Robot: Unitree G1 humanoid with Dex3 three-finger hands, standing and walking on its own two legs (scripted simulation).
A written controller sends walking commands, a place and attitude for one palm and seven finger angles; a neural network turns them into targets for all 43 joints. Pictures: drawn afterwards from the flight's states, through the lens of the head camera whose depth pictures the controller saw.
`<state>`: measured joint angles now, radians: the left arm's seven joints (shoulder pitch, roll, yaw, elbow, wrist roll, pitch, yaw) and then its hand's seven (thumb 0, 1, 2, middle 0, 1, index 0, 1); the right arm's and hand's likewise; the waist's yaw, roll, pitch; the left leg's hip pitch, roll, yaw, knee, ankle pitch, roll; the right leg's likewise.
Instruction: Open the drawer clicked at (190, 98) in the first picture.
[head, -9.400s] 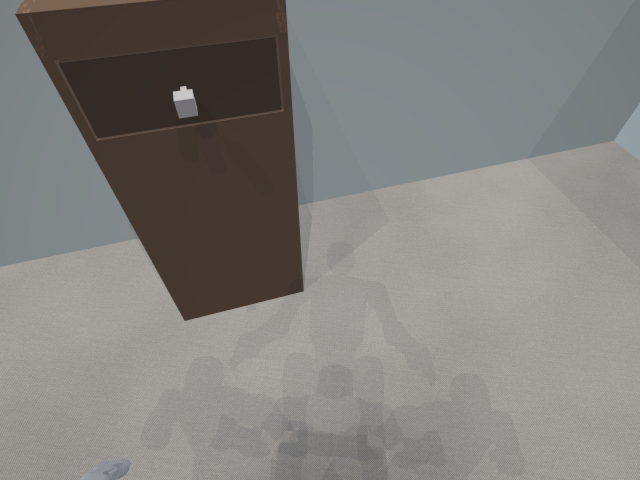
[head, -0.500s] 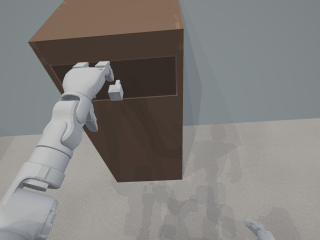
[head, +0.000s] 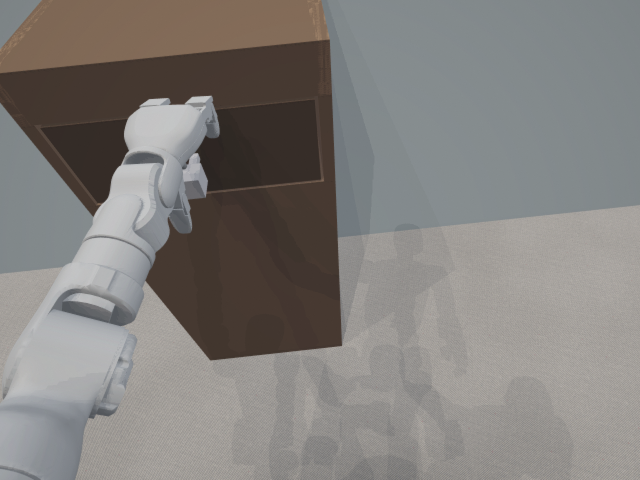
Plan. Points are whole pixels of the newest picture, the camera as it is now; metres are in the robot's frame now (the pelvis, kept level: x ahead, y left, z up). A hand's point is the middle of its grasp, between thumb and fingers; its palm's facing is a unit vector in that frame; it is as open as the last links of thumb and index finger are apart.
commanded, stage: move the hooked fingers above the handle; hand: left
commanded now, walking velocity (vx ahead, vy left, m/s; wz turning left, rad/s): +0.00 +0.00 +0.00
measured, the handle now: (192, 173) +0.53 +0.20 +0.08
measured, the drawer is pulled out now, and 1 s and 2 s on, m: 0.00 0.00 0.00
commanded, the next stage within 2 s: lower the fingers behind the handle in 1.22 s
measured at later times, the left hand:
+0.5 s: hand (168, 161) +0.48 +0.20 +0.14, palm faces -0.01 +0.02 -1.00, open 13.8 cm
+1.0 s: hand (166, 154) +0.49 +0.21 +0.14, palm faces +0.01 +0.00 -1.00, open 13.7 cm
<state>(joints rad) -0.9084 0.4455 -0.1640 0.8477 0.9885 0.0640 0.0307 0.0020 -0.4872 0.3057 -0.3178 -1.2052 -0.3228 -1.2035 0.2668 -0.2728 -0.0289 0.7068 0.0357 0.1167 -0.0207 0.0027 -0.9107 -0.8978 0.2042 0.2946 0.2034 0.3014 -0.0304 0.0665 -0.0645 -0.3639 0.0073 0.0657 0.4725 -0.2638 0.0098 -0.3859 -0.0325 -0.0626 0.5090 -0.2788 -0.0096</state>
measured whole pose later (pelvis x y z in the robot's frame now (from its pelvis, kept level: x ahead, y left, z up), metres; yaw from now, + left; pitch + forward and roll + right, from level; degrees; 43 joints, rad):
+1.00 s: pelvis +0.00 +0.01 +0.00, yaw -1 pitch +11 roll +0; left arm -0.99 0.49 -0.12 0.96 1.02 0.05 0.06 0.00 -0.49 0.31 -0.34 -1.24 -0.34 -1.21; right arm 0.34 -0.26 -0.04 0.71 0.03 0.11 -0.02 0.00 -0.91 -0.90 0.21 0.29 0.20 0.30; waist -0.06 0.06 -0.09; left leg -0.43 0.01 0.08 0.52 -0.28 0.02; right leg -0.44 -0.03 -0.05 0.53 -0.27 0.00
